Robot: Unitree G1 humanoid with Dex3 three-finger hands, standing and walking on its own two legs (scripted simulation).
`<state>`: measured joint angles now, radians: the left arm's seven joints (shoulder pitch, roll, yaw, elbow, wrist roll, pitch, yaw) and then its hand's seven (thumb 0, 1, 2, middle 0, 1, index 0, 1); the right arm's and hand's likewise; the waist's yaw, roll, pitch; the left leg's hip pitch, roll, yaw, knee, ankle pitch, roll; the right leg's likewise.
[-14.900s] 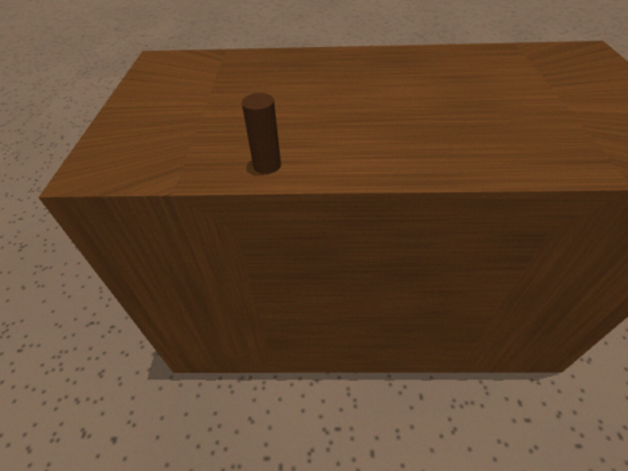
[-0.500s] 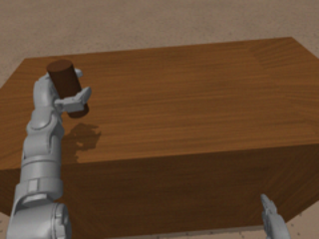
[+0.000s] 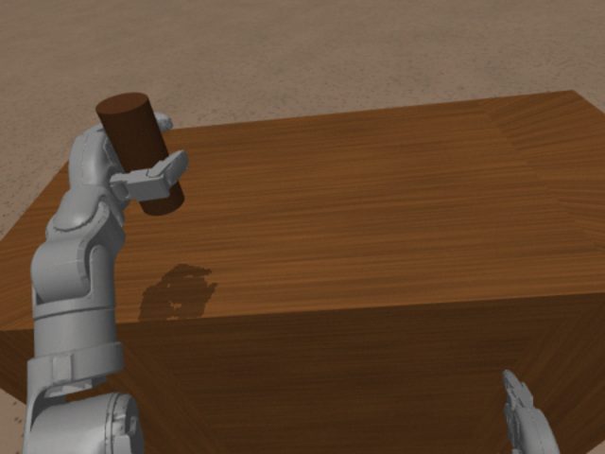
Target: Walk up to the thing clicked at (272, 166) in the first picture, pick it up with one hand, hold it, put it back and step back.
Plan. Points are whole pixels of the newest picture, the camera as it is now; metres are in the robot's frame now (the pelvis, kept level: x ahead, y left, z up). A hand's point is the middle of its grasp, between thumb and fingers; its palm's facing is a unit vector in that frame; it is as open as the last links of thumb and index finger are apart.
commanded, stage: lift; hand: left
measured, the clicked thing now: (145, 157) +0.38 +0.19 +0.26
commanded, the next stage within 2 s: hold in 0.58 s
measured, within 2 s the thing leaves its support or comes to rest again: neither
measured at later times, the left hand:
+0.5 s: hand (136, 140) +0.35 +0.17 +0.30, palm faces +0.15 -0.99 +0.01, open 7.4 cm
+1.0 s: hand (122, 121) +0.33 +0.17 +0.33, palm faces +0.14 -0.99 -0.01, open 7.4 cm
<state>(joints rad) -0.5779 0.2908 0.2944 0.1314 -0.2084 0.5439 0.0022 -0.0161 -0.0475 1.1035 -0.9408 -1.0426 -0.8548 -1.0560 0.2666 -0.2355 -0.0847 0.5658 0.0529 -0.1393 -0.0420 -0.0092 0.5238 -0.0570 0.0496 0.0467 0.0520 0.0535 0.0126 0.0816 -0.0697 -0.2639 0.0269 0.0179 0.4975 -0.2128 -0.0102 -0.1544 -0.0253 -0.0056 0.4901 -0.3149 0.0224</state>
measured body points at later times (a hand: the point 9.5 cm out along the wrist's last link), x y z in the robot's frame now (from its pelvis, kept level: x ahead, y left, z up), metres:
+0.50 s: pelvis -0.01 +0.00 +0.00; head -0.06 -0.03 +0.45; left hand +0.33 +0.22 +0.31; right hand +0.16 -0.25 -0.07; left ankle +0.03 +0.13 -0.74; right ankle -0.03 -0.13 -0.74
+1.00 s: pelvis -0.02 +0.00 +0.00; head -0.07 -0.04 +0.44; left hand +0.32 +0.22 +0.33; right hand +0.16 -0.25 -0.07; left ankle +0.03 +0.13 -0.74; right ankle -0.03 -0.13 -0.74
